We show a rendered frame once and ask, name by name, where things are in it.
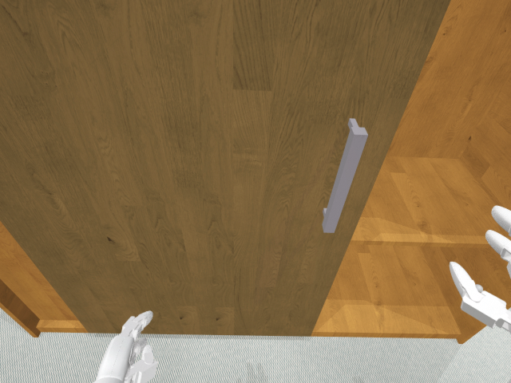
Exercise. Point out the handle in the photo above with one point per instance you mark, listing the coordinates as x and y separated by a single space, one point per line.
347 168

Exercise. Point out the left robot hand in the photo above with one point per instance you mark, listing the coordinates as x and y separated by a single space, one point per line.
124 349

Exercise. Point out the wardrobe door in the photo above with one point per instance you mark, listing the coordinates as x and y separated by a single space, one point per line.
175 156
20 274

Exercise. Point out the right robot hand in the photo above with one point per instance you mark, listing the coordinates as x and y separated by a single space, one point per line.
484 306

